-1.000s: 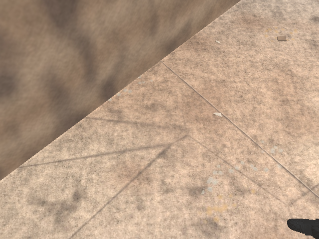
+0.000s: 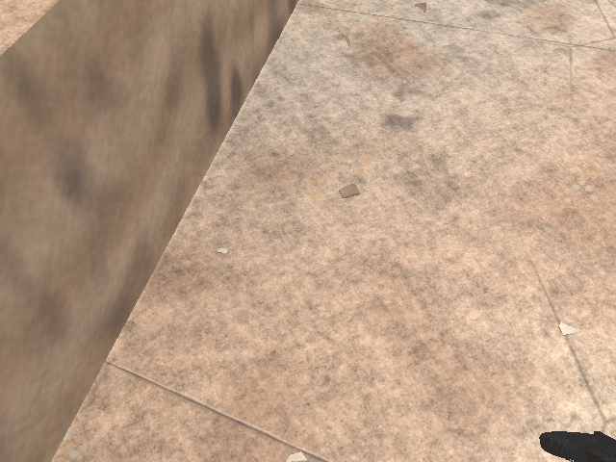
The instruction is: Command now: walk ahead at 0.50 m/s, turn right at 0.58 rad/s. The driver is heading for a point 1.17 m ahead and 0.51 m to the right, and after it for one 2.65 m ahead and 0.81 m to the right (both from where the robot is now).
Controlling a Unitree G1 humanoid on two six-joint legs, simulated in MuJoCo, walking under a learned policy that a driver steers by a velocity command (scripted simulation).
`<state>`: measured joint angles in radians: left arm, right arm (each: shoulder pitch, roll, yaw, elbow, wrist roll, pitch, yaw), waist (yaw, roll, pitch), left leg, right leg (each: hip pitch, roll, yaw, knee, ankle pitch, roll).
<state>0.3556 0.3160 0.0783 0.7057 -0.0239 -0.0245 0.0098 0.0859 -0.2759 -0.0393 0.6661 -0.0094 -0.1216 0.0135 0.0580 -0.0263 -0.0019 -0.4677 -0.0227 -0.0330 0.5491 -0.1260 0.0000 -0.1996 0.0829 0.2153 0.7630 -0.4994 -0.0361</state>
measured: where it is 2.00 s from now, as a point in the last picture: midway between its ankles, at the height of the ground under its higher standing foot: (527, 301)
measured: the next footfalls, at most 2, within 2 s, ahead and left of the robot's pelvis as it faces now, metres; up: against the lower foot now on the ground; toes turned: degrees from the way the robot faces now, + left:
right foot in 0.48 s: +0.38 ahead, -0.18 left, +0.00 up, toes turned -20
left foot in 0.96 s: +0.72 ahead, -0.11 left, +0.00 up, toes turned -39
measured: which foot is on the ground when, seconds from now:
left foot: down 0.00-0.50, up 0.52-0.94, down 0.96-1.00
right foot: up 0.00-0.46, down 0.48-0.98, up 1.00-1.00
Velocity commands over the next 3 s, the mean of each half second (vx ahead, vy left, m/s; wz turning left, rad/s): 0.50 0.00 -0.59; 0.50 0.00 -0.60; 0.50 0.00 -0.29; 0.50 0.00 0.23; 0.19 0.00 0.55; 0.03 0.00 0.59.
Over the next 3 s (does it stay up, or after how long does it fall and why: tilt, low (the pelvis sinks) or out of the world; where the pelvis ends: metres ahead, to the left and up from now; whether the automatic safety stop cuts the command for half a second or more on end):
stays up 1.11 -0.58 0.02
